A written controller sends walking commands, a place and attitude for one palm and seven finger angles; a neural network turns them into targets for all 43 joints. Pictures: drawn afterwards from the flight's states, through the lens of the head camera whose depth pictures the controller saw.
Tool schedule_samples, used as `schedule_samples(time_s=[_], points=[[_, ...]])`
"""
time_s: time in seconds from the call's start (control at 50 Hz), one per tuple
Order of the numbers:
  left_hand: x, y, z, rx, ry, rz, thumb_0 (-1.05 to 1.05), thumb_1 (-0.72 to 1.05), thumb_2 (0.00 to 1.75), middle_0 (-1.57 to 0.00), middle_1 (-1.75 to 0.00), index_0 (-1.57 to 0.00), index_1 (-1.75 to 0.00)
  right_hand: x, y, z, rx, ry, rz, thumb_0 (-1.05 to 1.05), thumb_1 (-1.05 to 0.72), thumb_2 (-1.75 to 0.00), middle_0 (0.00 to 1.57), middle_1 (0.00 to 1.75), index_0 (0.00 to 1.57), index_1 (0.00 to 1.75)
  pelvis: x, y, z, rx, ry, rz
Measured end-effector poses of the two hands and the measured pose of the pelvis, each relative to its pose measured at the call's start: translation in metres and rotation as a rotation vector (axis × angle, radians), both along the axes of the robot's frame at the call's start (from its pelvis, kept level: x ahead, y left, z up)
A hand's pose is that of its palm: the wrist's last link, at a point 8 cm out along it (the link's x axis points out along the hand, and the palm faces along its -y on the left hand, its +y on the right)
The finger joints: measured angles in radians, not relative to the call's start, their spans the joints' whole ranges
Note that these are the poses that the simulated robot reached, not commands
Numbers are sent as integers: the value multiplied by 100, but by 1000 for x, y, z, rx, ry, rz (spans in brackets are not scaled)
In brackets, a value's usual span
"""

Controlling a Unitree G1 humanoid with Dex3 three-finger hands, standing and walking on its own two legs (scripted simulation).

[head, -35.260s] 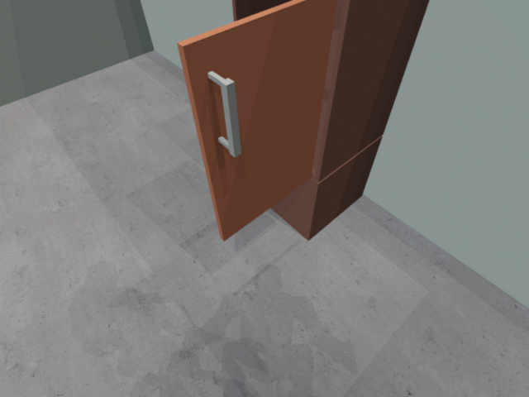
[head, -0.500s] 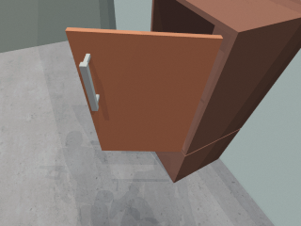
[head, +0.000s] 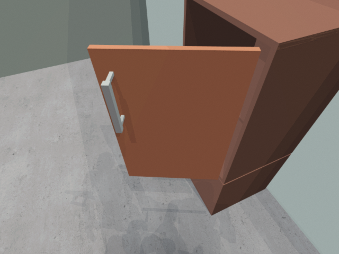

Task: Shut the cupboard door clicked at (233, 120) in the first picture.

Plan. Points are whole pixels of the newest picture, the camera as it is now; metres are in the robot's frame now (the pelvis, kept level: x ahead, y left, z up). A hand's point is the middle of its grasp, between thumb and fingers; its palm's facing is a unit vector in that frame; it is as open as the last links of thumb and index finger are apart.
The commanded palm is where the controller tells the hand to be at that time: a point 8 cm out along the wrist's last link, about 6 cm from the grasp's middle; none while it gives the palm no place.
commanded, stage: come to a stop and stand still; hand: left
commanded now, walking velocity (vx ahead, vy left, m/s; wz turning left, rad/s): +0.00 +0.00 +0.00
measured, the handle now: (115, 104) +0.45 +0.19 +0.11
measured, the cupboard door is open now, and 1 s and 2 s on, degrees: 63 63 63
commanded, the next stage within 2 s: look again from close up in 0.82 s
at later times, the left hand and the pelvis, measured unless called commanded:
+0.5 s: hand out of the picture +0.06 +0.15 -0.16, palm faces -0.04 -0.97 -0.23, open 7.3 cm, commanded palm none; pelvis +0.02 -0.03 +0.01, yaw -1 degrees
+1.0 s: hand out of the picture +0.04 +0.12 -0.16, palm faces -0.01 -0.98 -0.19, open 7.3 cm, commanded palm none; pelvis +0.04 -0.05 +0.01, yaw -1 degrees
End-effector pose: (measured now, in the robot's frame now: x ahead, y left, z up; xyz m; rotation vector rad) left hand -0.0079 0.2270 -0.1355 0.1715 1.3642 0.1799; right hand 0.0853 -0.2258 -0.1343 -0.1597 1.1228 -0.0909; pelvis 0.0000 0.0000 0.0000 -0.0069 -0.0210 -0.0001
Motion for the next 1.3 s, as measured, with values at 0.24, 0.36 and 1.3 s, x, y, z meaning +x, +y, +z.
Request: schedule_samples(time_s=[0.24,0.36,1.3], points=[[23,-3,19,50,-29,-45,0,91,90,-20,-30,-19,-30,-19,-19,-7,26,54,-26,-1,-93,-89,20,30,20,30,10,-16,7,25,10,-19],[47,-18,16,21,-55,-66,0,91,90,-20,-30,-19,-30,-54,-30,-9,10,184,-43,-1,-92,-89,20,30,20,30,15,-24,9,26,11,-20],[51,-55,2,-39,56,-20,1,92,90,-20,-30,-20,-30,-40,-38,-3,-6,285,-72,1,-93,-89,20,30,20,30,51,-46,11,19,19,-22]])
